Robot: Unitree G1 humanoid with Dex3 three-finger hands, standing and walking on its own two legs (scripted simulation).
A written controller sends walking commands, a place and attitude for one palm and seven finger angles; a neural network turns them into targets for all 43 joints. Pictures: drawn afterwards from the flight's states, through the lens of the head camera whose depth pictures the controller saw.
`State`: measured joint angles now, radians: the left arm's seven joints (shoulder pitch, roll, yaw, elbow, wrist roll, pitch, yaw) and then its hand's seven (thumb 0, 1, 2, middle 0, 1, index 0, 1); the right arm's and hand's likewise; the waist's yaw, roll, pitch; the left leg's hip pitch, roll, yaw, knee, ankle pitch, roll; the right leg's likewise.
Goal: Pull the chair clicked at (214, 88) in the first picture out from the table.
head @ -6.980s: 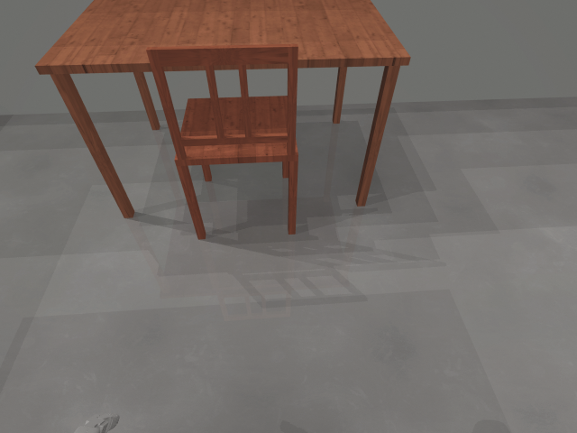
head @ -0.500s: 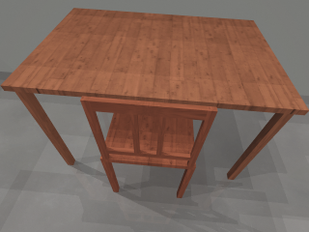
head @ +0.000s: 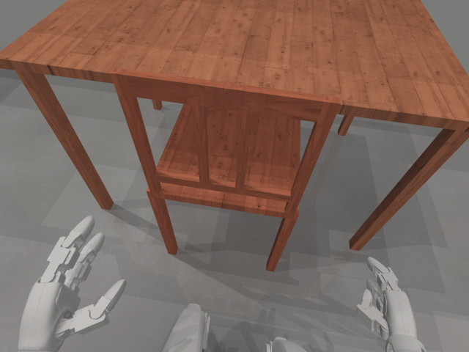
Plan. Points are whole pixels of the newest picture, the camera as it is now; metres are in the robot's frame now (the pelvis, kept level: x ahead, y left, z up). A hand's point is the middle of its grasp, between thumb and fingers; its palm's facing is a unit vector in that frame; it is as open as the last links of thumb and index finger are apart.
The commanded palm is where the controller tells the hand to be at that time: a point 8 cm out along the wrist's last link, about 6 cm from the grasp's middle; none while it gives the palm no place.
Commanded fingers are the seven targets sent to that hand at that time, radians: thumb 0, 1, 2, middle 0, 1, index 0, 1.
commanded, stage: raise the hand toward the chair's back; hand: left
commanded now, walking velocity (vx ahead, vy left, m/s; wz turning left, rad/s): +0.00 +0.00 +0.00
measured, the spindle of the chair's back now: (202, 147) +0.53 +0.14 +0.00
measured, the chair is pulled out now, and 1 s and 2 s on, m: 0.00 0.00 0.00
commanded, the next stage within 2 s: aim the fingers beside a spindle in 1.54 s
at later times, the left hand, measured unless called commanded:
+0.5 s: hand (110, 256) +0.24 +0.23 +0.04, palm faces -0.07 -1.00 -0.04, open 14.7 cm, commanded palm +0.22 +0.29 +0.06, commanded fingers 0.00 -0.36 0.36 -0.07 -0.10 -0.07 -0.10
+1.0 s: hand (82, 237) +0.25 +0.26 +0.08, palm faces -0.02 -1.00 -0.07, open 16.9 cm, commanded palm +0.24 +0.31 +0.07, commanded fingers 0.00 -0.50 0.30 -0.06 -0.08 -0.06 -0.08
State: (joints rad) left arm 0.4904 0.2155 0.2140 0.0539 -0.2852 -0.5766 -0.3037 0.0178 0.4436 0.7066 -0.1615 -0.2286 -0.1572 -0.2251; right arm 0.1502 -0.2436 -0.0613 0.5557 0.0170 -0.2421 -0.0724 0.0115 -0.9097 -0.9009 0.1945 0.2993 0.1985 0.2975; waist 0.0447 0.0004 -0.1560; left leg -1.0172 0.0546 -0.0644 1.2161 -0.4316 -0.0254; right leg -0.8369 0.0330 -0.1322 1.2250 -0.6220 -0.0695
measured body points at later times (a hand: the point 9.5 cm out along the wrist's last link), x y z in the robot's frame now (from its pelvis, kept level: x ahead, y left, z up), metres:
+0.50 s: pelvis +0.02 +0.04 +0.01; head +0.09 +0.04 +0.46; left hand +0.24 +0.28 +0.05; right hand +0.17 -0.23 -0.07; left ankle +0.09 +0.14 -0.63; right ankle +0.00 -0.08 -0.63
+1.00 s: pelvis +0.01 +0.06 +0.03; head +0.07 +0.08 +0.47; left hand +0.25 +0.31 +0.08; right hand +0.19 -0.17 -0.04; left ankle +0.09 +0.14 -0.63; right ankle +0.00 -0.08 -0.63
